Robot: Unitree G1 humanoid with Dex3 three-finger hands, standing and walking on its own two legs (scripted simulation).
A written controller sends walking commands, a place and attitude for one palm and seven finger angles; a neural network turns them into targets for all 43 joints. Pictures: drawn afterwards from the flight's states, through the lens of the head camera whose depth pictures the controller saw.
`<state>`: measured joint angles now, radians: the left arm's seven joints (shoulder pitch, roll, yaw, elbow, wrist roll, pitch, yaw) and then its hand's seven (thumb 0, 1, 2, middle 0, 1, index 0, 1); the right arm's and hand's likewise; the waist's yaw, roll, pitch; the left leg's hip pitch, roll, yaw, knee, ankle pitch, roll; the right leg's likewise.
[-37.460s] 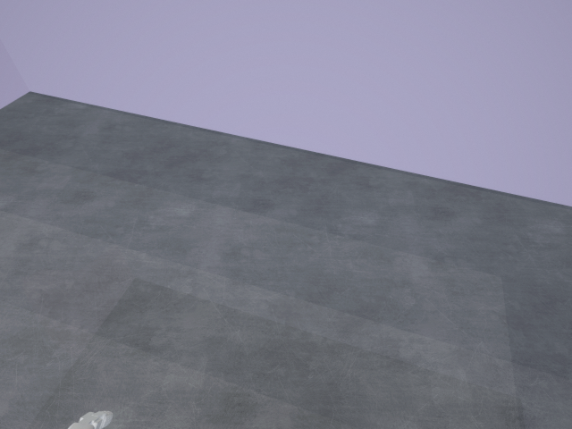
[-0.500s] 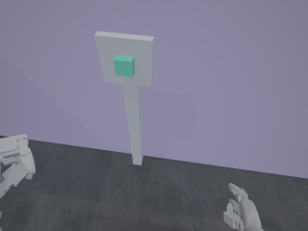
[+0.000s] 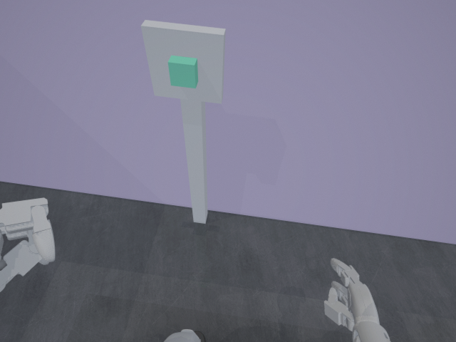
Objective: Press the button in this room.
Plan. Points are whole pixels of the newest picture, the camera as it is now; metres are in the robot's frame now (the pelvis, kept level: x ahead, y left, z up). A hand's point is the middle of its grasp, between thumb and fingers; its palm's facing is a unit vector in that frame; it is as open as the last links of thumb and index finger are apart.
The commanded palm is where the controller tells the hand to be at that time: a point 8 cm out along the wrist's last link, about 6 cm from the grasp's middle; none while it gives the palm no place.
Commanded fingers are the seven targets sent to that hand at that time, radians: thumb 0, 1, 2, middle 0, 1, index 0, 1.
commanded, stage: step back with the hand held close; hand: left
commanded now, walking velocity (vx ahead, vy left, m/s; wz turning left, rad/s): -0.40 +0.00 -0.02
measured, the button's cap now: (184, 71) +0.67 +0.15 +0.10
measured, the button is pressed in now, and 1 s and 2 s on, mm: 0 0 0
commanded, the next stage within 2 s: stop stepping back and stand still in 0.16 s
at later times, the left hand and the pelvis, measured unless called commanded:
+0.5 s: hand out of the picture +0.06 +0.23 +0.18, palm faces +0.35 -0.83 -0.43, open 3.1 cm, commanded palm +0.01 +0.28 +0.19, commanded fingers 0.00 0.90 0.90 -1.30 -1.50 -1.30 -1.50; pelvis -0.13 +0.00 +0.01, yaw -2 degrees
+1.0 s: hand out of the picture +0.02 +0.26 +0.17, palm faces +0.43 -0.82 -0.39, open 3.1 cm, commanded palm -0.04 +0.29 +0.19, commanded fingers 0.00 0.90 0.90 -1.30 -1.50 -1.30 -1.50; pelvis -0.16 +0.01 +0.00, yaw +1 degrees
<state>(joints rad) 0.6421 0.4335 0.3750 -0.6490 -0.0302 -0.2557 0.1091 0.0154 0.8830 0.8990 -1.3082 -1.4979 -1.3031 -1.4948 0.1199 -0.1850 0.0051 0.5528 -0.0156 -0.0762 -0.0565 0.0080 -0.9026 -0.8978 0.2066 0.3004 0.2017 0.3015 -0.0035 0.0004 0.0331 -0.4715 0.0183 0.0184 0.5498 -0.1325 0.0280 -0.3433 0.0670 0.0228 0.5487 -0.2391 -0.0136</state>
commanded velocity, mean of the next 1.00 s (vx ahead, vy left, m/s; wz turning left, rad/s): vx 0.04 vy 0.01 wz -0.01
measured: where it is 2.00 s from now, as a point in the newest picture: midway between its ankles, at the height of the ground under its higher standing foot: outside the picture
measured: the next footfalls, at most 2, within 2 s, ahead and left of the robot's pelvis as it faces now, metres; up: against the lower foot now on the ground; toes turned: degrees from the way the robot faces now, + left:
left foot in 0.16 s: +0.02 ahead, +0.12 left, +0.00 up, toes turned +0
right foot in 0.40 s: -0.10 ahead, -0.09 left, +0.00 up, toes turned +0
